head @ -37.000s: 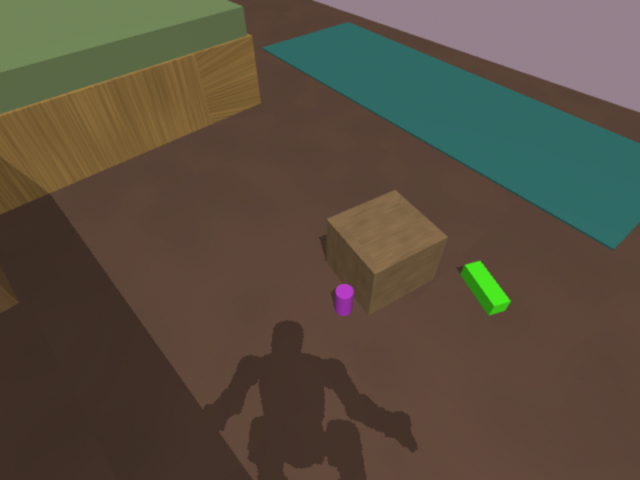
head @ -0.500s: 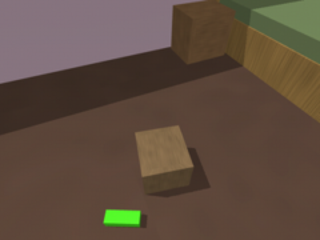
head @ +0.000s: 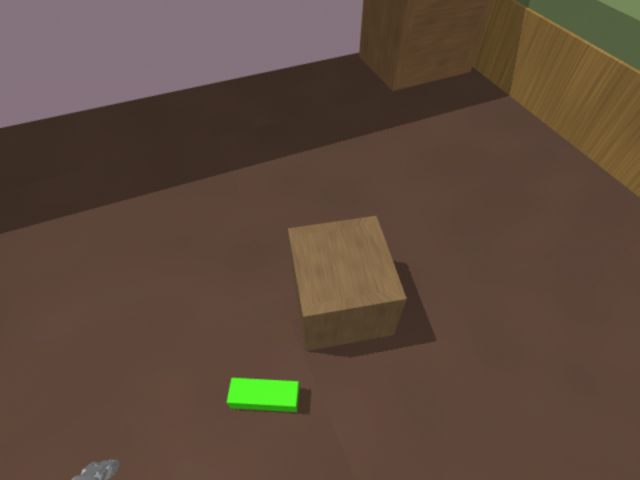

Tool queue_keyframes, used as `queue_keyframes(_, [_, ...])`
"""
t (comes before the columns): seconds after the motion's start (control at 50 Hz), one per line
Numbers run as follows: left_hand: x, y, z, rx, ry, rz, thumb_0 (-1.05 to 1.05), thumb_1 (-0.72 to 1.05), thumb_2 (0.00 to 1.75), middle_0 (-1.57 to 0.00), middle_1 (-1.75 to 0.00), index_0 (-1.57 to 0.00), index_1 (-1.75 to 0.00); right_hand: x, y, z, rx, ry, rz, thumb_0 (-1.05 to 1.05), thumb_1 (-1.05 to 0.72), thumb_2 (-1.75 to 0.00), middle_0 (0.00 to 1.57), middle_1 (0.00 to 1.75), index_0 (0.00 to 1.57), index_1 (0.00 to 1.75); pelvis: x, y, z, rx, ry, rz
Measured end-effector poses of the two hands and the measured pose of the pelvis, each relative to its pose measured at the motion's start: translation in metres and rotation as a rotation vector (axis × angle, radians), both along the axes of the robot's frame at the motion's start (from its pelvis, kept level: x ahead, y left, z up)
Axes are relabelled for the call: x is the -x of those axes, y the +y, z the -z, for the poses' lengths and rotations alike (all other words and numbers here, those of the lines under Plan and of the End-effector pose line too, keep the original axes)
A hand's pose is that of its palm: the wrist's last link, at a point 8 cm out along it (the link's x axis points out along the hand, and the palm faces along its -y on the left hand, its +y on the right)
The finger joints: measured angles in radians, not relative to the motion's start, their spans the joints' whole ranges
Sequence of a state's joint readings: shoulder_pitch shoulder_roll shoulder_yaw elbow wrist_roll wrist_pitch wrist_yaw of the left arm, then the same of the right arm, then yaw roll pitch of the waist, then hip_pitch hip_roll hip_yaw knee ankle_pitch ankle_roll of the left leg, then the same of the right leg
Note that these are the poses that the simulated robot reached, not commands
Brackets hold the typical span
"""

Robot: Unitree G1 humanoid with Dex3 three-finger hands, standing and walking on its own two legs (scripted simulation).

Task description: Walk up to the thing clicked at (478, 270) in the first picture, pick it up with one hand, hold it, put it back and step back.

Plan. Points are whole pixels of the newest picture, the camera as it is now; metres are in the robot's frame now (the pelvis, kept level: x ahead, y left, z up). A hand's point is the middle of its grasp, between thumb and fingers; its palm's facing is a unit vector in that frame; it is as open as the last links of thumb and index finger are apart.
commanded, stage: walk up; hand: left
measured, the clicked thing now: (264, 394) +0.42 +0.21 -0.74
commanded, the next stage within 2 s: none
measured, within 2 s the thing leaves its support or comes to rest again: neither
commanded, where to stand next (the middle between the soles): +0.03 -0.01 m, yaw -3 degrees
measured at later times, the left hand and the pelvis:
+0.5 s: hand out of the picture +0.05 +0.28 -0.16, palm faces -0.10 -0.92 -0.38, open 7.4 cm; pelvis -0.04 +0.01 -0.01, yaw -3 degrees
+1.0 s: hand out of the picture +0.06 +0.25 -0.14, palm faces -0.06 -0.94 -0.33, open 7.4 cm; pelvis -0.03 +0.00 +0.01, yaw -4 degrees
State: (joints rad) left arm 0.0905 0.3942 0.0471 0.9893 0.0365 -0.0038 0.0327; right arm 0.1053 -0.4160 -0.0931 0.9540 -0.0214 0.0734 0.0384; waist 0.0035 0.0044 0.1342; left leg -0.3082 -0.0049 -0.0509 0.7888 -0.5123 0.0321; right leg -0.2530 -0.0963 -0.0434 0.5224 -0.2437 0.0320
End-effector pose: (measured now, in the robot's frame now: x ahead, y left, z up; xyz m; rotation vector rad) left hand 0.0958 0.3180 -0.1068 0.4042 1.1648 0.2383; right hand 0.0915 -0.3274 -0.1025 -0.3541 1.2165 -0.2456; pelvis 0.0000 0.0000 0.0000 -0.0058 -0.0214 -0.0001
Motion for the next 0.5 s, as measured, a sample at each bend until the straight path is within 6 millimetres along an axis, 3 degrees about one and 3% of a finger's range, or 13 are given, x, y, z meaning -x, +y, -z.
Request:
queue_keyframes(0.1, [0.003, 0.032, 0.018, 0.017, -0.004, -0.014, 0.00, 0.90, 0.90, -0.20, -0.30, -0.20, -0.30, 0.027, 0.028, 0.003, 0.030, 0.025, -0.011, 0.01, -0.90, -0.90, 0.21, 0.30, 0.20, 0.30, 0.013, 0.025, 0.011, -0.012, -0.015, -0.011])
queue_keyframes(0.18, [0.017, 0.039, 0.020, 0.046, 0.033, -0.034, 0.00, 0.90, 0.90, -0.20, -0.30, -0.20, -0.30, 0.046, 0.050, -0.002, 0.014, 0.051, -0.004, 0.01, -0.90, -0.90, 0.21, 0.30, 0.20, 0.30, 0.016, 0.032, 0.003, 0.002, -0.009, -0.007])
queue_keyframes(0.26, [0.034, 0.037, 0.020, 0.061, 0.092, -0.019, 0.00, 0.90, 0.90, -0.20, -0.30, -0.20, -0.30, 0.053, 0.060, -0.003, 0.005, 0.020, 0.007, 0.01, -0.90, -0.90, 0.21, 0.31, 0.21, 0.30, 0.020, 0.036, 0.000, 0.007, -0.009, 0.016])
queue_keyframes(0.34, [0.044, 0.031, 0.019, 0.061, 0.126, 0.009, 0.00, 0.90, 0.90, -0.20, -0.30, -0.20, -0.30, 0.062, 0.055, -0.001, 0.010, -0.018, 0.023, 0.01, -0.90, -0.90, 0.21, 0.31, 0.21, 0.30, 0.026, 0.034, 0.001, 0.006, -0.014, 0.040])
queue_keyframes(0.5, [0.049, 0.004, 0.009, 0.050, 0.060, 0.053, 0.00, 0.90, 0.90, -0.20, -0.30, -0.20, -0.30, 0.080, 0.024, 0.011, 0.011, -0.035, 0.052, 0.01, -0.90, -0.90, 0.21, 0.31, 0.21, 0.30, 0.041, 0.014, 0.007, 0.015, -0.034, 0.061])
